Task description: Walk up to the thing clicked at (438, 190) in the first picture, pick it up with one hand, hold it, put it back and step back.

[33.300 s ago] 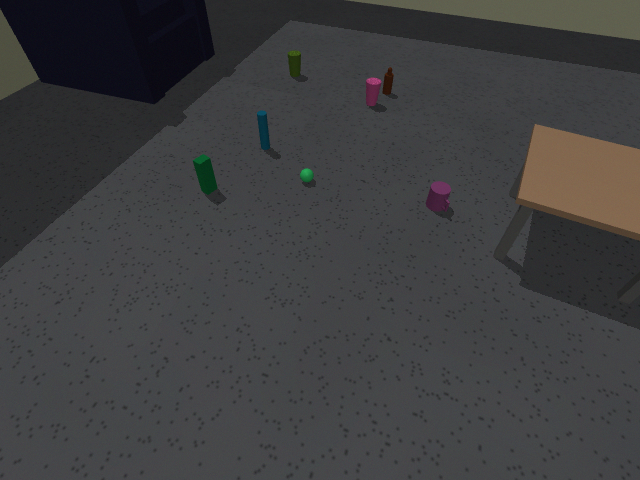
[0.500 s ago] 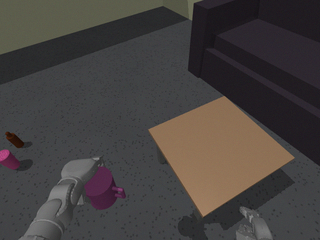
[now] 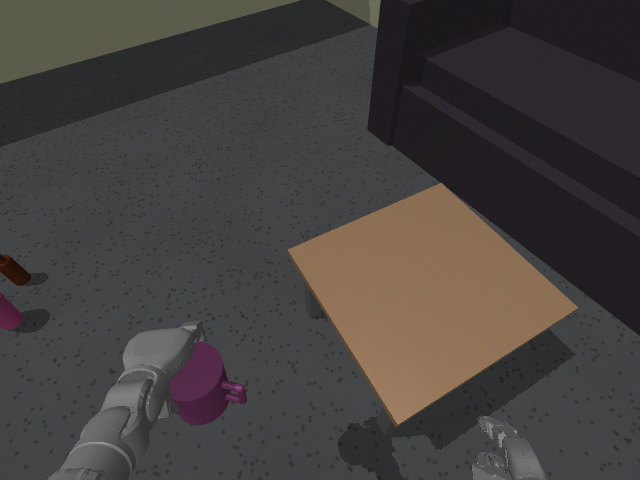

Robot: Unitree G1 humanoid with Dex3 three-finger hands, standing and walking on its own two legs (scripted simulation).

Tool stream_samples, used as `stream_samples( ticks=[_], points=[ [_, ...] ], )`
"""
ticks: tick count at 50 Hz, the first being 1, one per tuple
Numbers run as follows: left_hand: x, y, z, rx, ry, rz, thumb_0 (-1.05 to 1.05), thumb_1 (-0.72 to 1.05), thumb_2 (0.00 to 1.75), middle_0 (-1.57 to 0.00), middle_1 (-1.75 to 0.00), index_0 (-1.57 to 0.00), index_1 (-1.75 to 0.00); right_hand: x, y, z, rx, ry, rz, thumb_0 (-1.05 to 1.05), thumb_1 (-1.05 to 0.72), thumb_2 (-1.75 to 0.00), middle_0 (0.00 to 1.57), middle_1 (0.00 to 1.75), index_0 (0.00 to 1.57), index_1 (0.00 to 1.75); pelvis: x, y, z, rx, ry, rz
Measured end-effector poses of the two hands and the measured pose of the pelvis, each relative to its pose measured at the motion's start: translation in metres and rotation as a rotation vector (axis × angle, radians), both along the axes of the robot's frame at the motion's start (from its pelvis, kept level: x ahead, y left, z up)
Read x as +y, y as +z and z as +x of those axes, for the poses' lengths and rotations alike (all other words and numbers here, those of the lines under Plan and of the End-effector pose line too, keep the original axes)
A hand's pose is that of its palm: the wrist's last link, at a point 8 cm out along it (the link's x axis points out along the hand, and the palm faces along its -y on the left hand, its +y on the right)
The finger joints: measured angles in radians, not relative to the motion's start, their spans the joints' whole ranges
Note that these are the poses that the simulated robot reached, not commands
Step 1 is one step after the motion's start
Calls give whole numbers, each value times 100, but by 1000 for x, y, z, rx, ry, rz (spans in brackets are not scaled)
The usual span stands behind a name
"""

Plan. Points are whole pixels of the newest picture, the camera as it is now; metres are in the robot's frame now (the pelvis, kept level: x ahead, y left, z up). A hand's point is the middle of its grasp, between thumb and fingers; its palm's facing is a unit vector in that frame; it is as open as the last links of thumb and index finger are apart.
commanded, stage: crouch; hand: left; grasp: from above
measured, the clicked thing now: (207, 386) +0.28 +0.18 -0.14
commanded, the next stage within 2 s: lower in 1.58 s
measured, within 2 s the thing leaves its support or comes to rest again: neither
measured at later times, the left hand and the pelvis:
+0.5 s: hand (215, 398) +0.31 +0.22 -0.33, palm faces -0.43 +0.03 -0.90, open 11.4 cm; pelvis -0.05 +0.01 -0.18, yaw +0 degrees
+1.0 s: hand (234, 418) +0.32 +0.21 -0.49, palm faces -0.45 +0.00 -0.89, open 11.5 cm; pelvis -0.06 +0.00 -0.31, yaw -1 degrees
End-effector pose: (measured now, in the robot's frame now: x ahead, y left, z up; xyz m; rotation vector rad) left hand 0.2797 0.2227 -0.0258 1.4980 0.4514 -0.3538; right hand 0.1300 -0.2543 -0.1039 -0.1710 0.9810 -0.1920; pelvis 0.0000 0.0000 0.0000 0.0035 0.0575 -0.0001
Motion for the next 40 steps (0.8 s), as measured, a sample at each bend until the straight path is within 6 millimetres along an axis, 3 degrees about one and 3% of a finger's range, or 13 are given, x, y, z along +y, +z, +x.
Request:
stream_samples(
  ticks=[5, 9, 17, 26, 32, 40],
  points=[
    [0, -40, -2, 26, -27, 28, 2, -15, 81, -67, -90, -38, -77, -8, -17, -16, 65, 8, -30, 0, -89, -90, 20, 30, 20, 29, 0, -15, -7, 79, 8, -5],
    [-2, -79, 3, 6, -55, 42, 3, -14, 80, -68, -90, -39, -76, -17, -43, -36, 125, 2, -64, 0, -90, -90, 20, 30, 21, 29, 1, -41, -15, 169, 11, -14],
    [-9, -163, 23, -59, -85, 61, 6, -11, 72, -75, -90, -41, -73, -28, -119, -87, 242, -46, -120, 0, -90, -90, 20, 30, 20, 29, 5, -113, -32, 345, 7, -26],
    [-10, -253, 40, -61, -25, 72, 6, -8, 67, -81, -85, -43, -70, -14, -207, -135, 340, -72, -102, 0, -90, -90, 20, 30, 20, 29, 8, -191, -54, 473, 4, -32],
    [-10, -306, 36, -8, -22, 52, 5, -9, 68, -83, -84, -44, -69, -3, -253, -143, 364, -50, -74, 0, -90, -90, 20, 30, 21, 29, 8, -230, -61, 526, 9, -38],
    [-14, -364, 28, 12, -55, 21, 4, -12, 71, -85, -83, -46, -69, -5, -294, -126, 344, 16, -74, 0, -90, -90, 20, 30, 21, 29, 3, -270, -62, 574, 12, -43]
  ],
)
